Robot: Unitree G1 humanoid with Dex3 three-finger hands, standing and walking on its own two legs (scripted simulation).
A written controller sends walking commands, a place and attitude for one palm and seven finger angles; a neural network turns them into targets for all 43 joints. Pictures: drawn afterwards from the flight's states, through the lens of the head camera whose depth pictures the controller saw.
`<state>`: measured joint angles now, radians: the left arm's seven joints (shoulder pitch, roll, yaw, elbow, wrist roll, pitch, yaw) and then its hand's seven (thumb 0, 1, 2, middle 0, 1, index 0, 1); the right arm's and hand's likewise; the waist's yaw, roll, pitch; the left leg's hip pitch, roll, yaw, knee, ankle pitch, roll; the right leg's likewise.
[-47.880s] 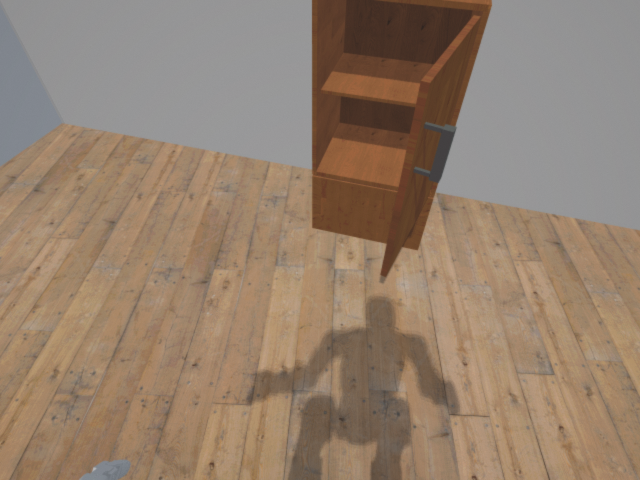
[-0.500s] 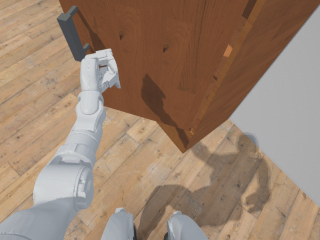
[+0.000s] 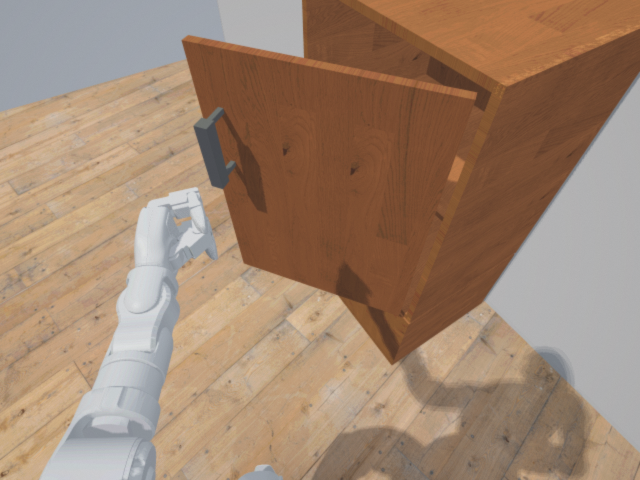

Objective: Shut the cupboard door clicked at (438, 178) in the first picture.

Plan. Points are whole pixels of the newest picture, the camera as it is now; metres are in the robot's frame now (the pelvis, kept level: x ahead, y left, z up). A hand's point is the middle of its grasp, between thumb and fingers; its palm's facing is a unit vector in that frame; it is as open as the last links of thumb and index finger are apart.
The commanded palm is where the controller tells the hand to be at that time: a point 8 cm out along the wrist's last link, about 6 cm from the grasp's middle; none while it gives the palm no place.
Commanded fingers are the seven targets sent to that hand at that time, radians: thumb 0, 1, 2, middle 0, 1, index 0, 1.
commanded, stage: draw the hand back to the body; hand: left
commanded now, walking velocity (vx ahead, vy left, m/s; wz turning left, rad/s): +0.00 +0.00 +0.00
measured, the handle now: (219, 148) +0.64 +0.18 +0.03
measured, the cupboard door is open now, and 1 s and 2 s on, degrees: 36 36 36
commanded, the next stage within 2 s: step back with the hand held close in 1.20 s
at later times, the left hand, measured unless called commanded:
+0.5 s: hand (75, 298) +0.27 +0.23 +0.15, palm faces +0.23 -0.94 -0.26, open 3.8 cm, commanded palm +0.23 +0.28 +0.18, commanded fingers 0.00 0.90 0.90 -0.61 -0.75 -0.61 -0.75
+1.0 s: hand out of the picture +0.19 +0.29 +0.20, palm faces +0.48 -0.78 -0.41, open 7.1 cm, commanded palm +0.14 +0.32 +0.22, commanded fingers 0.00 0.90 0.90 -0.20 -0.30 -0.20 -0.30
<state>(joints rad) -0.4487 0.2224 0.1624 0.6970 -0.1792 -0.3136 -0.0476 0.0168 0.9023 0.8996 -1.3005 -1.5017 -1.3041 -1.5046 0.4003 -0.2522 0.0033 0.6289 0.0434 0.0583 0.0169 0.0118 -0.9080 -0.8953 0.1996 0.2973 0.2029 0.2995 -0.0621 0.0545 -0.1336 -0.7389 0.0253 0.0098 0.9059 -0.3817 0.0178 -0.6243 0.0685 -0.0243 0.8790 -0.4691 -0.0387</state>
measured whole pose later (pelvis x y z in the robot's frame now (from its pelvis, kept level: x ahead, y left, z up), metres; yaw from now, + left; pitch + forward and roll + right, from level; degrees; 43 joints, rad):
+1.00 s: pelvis +0.01 +0.02 +0.05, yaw +2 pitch -3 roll -1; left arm 0.47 0.36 0.33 -0.35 -0.09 -0.02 0.11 0.01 0.90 0.90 -0.26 -0.36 -0.26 -0.36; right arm 0.20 -0.25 0.03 0.62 0.04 -0.04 -0.06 0.02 -0.91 -0.90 0.20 0.30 0.20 0.30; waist 0.07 0.09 -0.01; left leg -0.17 -0.03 0.01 0.43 -0.20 0.04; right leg -0.04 0.02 -0.01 0.38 -0.28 -0.01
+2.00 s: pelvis -0.05 +0.04 +0.04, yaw +1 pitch +0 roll -3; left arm 0.55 0.46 0.40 -0.45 -0.06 -0.18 0.14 0.01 0.89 0.90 -0.21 -0.30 -0.22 -0.31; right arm 0.20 -0.24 0.01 0.55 0.02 0.01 -0.10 0.01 -0.90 -0.90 0.20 0.30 0.20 0.30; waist 0.01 0.02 -0.03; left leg -0.41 -0.01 0.02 0.55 -0.16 0.07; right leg -0.29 0.03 -0.01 0.51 -0.23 0.02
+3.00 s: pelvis -0.34 +0.10 +0.05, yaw +4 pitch -2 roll -6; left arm 0.43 0.42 0.40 -0.60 -0.05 -0.14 0.14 0.02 0.89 0.90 -0.20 -0.30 -0.21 -0.31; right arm 0.20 -0.12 0.03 0.61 -0.01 -0.11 0.00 0.01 -0.90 -0.90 0.20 0.30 0.21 0.30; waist 0.00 -0.03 0.04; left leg -0.41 0.09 0.12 0.42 -0.17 -0.01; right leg -0.38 0.11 -0.08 1.02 -0.46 -0.01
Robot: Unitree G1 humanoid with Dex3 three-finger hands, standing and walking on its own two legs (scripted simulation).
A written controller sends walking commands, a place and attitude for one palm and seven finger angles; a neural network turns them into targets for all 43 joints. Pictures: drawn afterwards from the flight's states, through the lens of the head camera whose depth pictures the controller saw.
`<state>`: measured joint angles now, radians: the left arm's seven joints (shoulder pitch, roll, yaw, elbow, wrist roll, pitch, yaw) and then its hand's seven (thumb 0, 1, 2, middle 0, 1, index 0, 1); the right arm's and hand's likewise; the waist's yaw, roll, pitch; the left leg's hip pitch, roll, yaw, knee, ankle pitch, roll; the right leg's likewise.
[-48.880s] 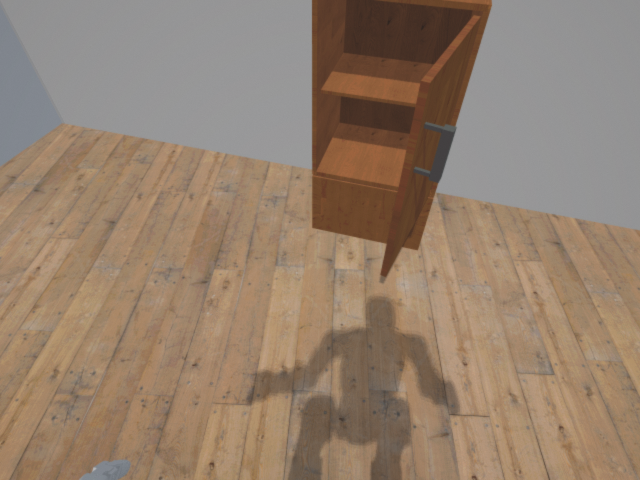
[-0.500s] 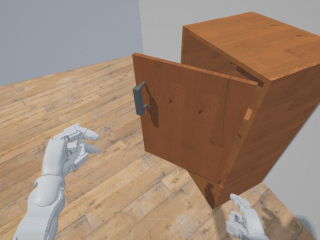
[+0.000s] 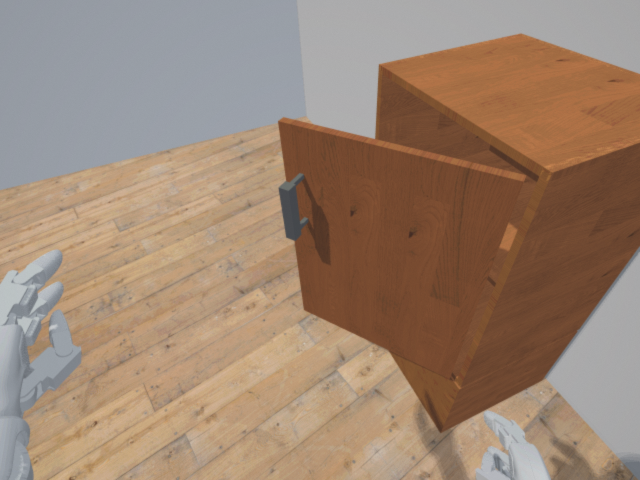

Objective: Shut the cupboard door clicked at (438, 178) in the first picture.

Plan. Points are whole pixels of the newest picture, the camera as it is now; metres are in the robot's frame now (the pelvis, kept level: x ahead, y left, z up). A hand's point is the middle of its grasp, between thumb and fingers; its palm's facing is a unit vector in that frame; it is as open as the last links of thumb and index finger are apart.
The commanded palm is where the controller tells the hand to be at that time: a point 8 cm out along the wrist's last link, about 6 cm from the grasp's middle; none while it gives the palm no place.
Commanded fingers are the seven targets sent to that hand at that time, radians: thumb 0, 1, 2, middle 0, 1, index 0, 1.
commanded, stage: draw the hand back to the body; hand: left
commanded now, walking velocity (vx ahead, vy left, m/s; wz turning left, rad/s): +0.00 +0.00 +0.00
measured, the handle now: (296, 206) +0.63 +0.14 -0.02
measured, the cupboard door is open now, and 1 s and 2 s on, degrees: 36 36 36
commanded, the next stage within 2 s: step back with the hand held close in 0.20 s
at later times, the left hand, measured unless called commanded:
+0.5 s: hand (95, 349) +0.19 +0.25 +0.15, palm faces +0.38 -0.80 -0.46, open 7.4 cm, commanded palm +0.14 +0.29 +0.17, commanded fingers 0.00 0.90 0.90 -0.20 -0.30 -0.20 -0.30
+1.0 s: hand (23, 402) +0.13 +0.29 +0.15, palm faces +0.39 -0.79 -0.47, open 7.4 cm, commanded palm +0.08 +0.32 +0.17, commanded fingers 0.00 0.90 0.90 -0.20 -0.30 -0.20 -0.30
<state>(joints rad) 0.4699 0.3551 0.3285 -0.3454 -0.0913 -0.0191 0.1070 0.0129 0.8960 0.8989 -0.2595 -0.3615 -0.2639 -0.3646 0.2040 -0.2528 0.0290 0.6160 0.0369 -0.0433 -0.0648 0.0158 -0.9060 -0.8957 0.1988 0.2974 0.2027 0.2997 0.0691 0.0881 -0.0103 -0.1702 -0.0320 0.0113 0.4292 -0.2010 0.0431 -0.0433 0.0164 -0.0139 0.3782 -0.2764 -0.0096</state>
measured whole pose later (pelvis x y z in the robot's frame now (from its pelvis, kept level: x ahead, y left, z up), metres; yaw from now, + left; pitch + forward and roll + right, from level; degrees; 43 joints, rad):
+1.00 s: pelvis -0.06 +0.02 -0.01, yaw -1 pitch +0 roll -3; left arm 0.55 0.46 0.40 -0.45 -0.06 -0.18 0.14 0.01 0.89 0.90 -0.21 -0.30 -0.22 -0.31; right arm 0.20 -0.24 0.01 0.55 0.02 0.01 -0.10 0.01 -0.90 -0.90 0.20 0.30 0.20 0.30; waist 0.01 0.02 -0.03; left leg -0.41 -0.01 0.02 0.55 -0.16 0.07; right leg -0.29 0.03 -0.01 0.51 -0.23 0.02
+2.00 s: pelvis -0.35 +0.09 +0.00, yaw +2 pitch -2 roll -6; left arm 0.43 0.42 0.40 -0.60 -0.05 -0.14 0.14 0.02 0.89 0.90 -0.20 -0.30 -0.21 -0.31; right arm 0.20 -0.12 0.03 0.61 -0.01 -0.11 0.00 0.01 -0.90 -0.90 0.20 0.30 0.21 0.30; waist 0.00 -0.03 0.04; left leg -0.41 0.09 0.12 0.42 -0.17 -0.01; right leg -0.38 0.11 -0.08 1.02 -0.46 -0.01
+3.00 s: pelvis -0.40 +0.13 -0.02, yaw -2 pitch +0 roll +0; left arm 0.49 0.46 0.45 -0.57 -0.03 -0.21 0.18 0.02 0.89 0.90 -0.21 -0.30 -0.22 -0.31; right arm 0.17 -0.19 0.00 0.60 0.00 -0.09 -0.08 0.02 -0.91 -0.90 0.20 0.30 0.20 0.30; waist 0.00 -0.07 0.03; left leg -0.33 0.06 0.11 0.60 -0.27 0.00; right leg -0.19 0.00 -0.08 0.60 -0.40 -0.02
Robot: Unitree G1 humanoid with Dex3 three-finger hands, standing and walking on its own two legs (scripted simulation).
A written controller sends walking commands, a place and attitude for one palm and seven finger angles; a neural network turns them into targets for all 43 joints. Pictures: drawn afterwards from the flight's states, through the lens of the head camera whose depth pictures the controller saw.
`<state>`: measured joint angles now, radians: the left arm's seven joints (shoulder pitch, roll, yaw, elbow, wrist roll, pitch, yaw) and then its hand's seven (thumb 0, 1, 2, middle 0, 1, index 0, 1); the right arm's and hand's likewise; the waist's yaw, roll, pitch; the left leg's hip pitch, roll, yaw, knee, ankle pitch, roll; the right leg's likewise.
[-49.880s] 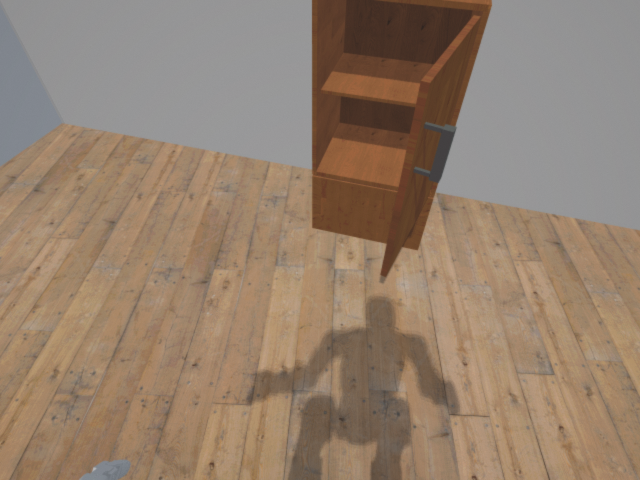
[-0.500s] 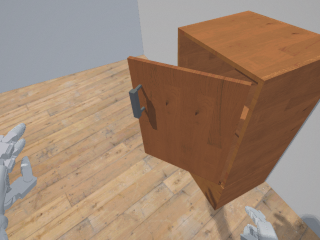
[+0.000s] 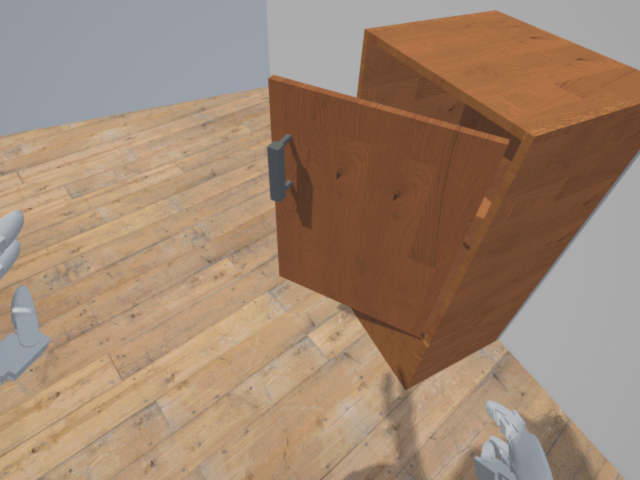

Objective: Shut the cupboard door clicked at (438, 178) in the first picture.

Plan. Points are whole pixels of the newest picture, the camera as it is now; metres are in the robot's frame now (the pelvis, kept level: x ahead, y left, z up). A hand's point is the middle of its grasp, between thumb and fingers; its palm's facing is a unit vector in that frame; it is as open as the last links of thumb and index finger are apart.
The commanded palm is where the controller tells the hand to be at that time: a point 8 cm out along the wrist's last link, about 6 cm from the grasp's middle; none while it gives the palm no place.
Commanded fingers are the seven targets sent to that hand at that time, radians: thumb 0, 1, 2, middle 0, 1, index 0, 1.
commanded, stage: step back with the hand held close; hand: left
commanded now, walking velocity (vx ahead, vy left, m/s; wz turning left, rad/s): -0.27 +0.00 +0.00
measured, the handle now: (282, 168) +0.70 +0.13 -0.01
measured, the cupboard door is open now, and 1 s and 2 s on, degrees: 36 36 36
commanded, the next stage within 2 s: stop stepping back and stand still in 0.58 s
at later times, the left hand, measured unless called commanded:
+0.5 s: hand out of the picture +0.08 +0.29 +0.17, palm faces +0.49 -0.75 -0.44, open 7.4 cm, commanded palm +0.00 +0.32 +0.18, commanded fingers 0.00 0.90 0.90 -0.20 -0.30 -0.20 -0.30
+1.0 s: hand out of the picture -0.09 +0.34 +0.20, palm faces +0.46 -0.83 -0.30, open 7.4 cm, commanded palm -0.16 +0.37 +0.18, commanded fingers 0.00 0.90 0.90 -0.20 -0.30 -0.20 -0.30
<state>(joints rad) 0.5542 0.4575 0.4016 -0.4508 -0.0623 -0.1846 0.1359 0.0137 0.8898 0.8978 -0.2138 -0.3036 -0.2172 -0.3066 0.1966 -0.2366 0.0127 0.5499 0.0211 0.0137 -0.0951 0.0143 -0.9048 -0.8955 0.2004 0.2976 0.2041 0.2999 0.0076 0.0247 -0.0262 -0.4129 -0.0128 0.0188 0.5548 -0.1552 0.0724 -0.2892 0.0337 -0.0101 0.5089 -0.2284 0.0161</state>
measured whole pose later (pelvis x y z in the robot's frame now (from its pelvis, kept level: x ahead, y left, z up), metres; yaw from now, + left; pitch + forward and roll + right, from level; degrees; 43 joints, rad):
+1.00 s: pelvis -0.29 +0.07 +0.01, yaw +3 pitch -2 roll -6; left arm 0.43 0.42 0.40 -0.60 -0.05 -0.14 0.14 0.02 0.89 0.90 -0.20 -0.30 -0.21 -0.31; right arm 0.20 -0.12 0.03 0.61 -0.01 -0.11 0.00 0.01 -0.90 -0.90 0.20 0.30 0.21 0.30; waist 0.00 -0.03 0.04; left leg -0.41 0.09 0.12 0.42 -0.17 -0.01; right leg -0.38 0.11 -0.08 1.02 -0.46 -0.01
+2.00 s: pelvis -0.34 +0.10 +0.00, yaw -2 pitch +0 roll +0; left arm 0.49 0.46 0.45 -0.57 -0.03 -0.21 0.18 0.02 0.89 0.90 -0.21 -0.30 -0.22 -0.31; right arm 0.17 -0.19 0.00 0.60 0.00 -0.09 -0.08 0.02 -0.91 -0.90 0.20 0.30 0.20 0.30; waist 0.00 -0.07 0.03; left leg -0.33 0.06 0.11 0.60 -0.27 0.00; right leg -0.19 0.00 -0.08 0.60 -0.40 -0.02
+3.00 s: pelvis -0.37 +0.14 +0.01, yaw -1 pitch -1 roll -1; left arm 0.39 0.21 0.00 1.08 0.02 0.04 0.01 -0.01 0.94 0.90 -0.20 -0.30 -0.21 -0.30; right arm 0.31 -0.18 0.00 1.04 -0.02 0.05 -0.01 0.01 -0.91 -0.90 0.20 0.30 0.20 0.30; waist 0.00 0.02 0.06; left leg -0.28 0.01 0.11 0.43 -0.14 0.05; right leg -0.14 -0.03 -0.09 0.42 -0.26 0.01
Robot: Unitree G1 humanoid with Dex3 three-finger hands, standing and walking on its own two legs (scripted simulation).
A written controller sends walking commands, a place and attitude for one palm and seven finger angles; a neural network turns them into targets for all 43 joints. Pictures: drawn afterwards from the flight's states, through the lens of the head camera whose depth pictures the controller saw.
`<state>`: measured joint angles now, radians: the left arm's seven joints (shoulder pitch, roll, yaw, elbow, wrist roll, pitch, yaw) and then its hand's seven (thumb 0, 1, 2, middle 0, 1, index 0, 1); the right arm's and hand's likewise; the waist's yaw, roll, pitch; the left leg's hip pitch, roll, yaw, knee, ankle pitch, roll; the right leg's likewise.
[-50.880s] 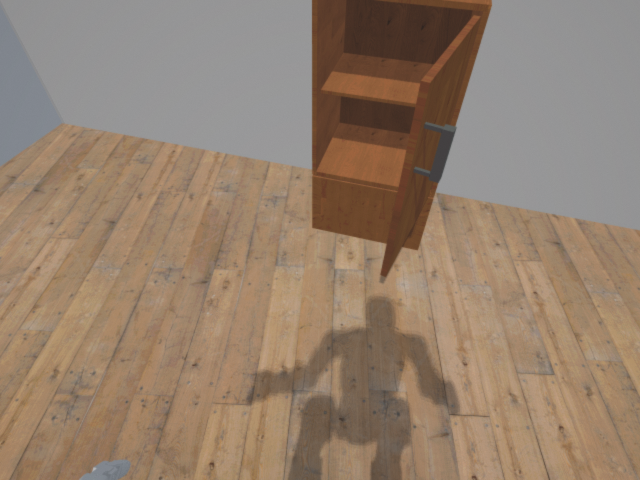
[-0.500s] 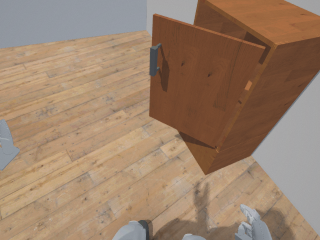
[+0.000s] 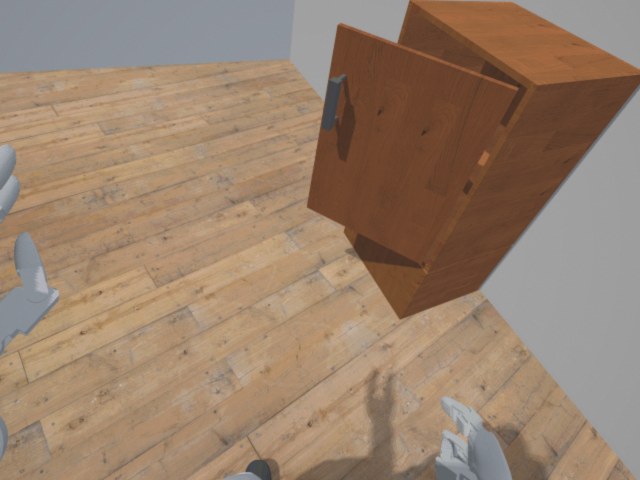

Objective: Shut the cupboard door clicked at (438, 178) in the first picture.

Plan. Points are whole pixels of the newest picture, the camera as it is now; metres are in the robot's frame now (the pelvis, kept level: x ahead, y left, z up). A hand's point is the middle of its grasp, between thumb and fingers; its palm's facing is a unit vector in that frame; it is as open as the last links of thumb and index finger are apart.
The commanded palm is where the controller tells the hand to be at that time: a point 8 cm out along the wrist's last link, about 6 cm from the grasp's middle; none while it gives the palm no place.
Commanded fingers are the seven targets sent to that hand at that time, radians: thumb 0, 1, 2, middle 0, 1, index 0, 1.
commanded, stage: stop stepping back and stand still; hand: left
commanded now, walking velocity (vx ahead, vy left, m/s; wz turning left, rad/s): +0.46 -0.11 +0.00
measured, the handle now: (335, 102) +0.99 +0.01 -0.02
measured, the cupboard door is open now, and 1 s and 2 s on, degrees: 36 36 36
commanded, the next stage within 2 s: let the arm hang, fingers relaxed in 1.34 s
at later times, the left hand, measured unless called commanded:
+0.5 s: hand out of the picture +0.14 +0.29 +0.17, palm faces +0.27 -0.84 -0.47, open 7.4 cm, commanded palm +0.07 +0.35 +0.17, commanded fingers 0.00 0.90 0.90 -0.20 -0.30 -0.20 -0.30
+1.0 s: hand (9, 326) +0.19 +0.28 +0.18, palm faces +0.38 -0.82 -0.43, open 7.4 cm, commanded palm +0.12 +0.32 +0.17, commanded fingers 0.00 0.90 0.90 -0.20 -0.30 -0.20 -0.30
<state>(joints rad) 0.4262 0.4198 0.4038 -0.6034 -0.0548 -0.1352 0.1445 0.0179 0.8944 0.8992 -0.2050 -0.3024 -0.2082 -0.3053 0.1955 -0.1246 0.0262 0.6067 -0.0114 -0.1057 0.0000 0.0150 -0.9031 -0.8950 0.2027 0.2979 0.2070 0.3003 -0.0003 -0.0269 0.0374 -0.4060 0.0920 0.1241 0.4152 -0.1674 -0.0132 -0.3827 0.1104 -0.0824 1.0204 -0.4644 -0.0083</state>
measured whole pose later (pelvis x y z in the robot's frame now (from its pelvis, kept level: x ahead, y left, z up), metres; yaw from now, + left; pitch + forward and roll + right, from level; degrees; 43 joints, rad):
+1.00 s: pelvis -0.05 +0.04 -0.02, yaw -5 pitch +0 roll +0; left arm 0.49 0.46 0.45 -0.57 -0.03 -0.21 0.18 0.02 0.89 0.90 -0.21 -0.30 -0.22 -0.31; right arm 0.17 -0.19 0.00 0.60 0.00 -0.09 -0.08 0.02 -0.91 -0.90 0.20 0.30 0.20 0.30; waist 0.00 -0.07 0.03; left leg -0.33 0.06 0.11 0.60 -0.27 0.00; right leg -0.19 0.00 -0.08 0.60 -0.40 -0.02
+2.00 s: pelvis -0.07 +0.08 +0.00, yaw -4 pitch -1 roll -1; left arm 0.39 0.21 0.00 1.08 0.02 0.04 0.01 -0.01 0.94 0.90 -0.20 -0.30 -0.21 -0.30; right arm 0.31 -0.18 0.00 1.04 -0.02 0.05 -0.01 0.01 -0.91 -0.90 0.20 0.30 0.20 0.30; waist 0.00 0.02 0.06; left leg -0.28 0.01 0.11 0.43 -0.14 0.05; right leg -0.14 -0.03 -0.09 0.42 -0.26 0.01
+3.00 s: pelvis -0.05 +0.06 +0.00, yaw -5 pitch -1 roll +0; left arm 0.33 0.12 0.00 1.16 0.01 0.00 0.04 0.00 0.91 0.90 -0.20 -0.30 -0.20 -0.30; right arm 0.29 -0.12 0.00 1.14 -0.02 0.01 -0.04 0.01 -0.91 -0.90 0.20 0.30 0.20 0.30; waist -0.01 0.00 0.04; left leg -0.22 0.02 0.12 0.41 -0.16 0.03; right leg -0.09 -0.02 -0.07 0.39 -0.28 0.00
